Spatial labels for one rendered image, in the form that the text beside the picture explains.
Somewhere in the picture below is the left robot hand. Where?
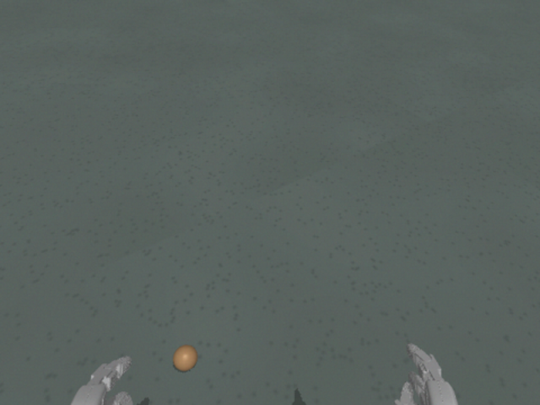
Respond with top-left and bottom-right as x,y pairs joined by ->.
70,356 -> 133,405

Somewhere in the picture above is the right robot hand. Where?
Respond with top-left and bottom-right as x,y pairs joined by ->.
395,343 -> 458,405

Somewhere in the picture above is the ball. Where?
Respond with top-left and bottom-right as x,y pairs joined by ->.
173,345 -> 197,371

